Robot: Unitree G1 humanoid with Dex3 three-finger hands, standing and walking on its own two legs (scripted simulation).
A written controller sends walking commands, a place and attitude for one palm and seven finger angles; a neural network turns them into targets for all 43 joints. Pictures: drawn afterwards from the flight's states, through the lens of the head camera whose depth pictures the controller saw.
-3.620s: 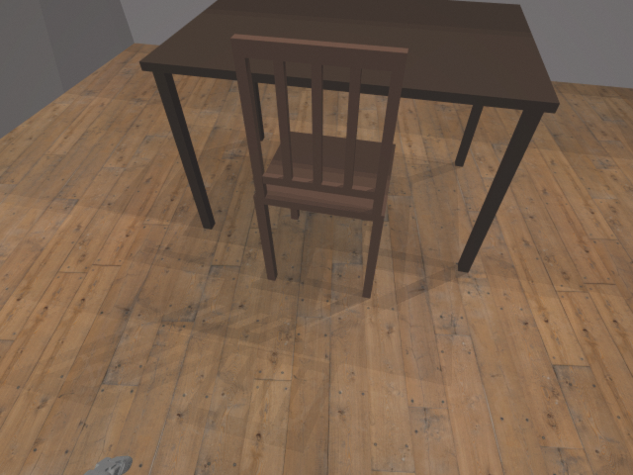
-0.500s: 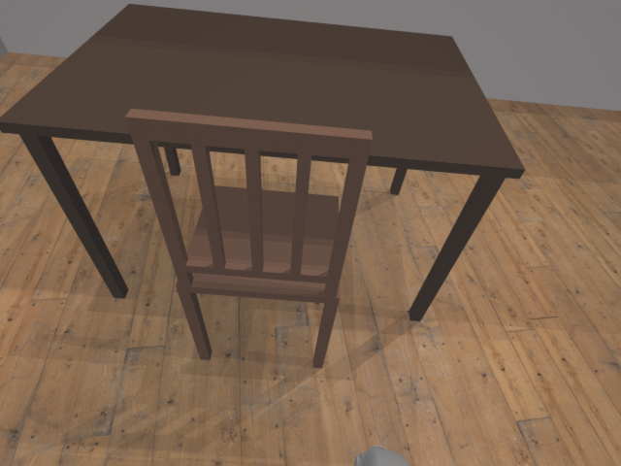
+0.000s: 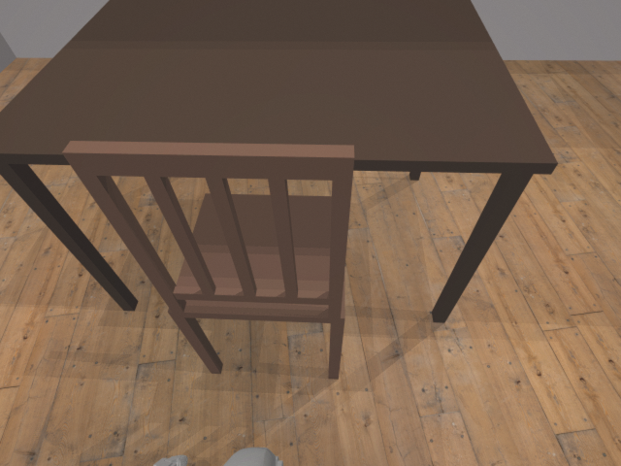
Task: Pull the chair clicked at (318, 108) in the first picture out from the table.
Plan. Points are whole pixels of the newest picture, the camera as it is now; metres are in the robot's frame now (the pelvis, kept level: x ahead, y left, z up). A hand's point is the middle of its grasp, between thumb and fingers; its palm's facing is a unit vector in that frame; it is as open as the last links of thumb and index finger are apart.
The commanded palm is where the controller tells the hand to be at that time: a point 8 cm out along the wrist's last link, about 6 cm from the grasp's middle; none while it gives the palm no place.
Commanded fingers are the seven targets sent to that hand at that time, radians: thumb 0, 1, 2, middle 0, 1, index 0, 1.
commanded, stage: come to a stop and stand still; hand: left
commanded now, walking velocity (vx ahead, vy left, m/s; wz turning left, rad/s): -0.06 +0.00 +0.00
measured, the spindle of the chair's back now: (236, 244) +0.47 +0.16 -0.07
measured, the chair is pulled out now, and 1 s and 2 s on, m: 0.00 0.00 0.00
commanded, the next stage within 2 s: none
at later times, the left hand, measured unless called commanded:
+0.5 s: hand out of the picture -0.05 +0.31 -0.17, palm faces +0.05 -0.96 -0.27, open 7.4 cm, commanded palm none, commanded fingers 0.00 0.90 0.90 -0.20 -0.30 -0.20 -0.30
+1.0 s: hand out of the picture -0.09 +0.33 -0.17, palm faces +0.02 -0.98 -0.19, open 7.4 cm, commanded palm none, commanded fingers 0.00 0.90 0.90 -0.20 -0.30 -0.20 -0.30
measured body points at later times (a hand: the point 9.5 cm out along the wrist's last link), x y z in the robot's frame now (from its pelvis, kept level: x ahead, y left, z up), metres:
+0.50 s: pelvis -0.05 +0.11 -0.01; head -0.05 +0.10 +0.44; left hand -0.05 +0.36 -0.15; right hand +0.02 -0.11 -0.16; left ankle -0.01 +0.15 -0.73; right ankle -0.08 +0.01 -0.74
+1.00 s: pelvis -0.06 +0.17 +0.00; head -0.05 +0.17 +0.45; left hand -0.09 +0.39 -0.15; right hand -0.06 -0.06 -0.15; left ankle -0.01 +0.15 -0.73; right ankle -0.08 +0.01 -0.73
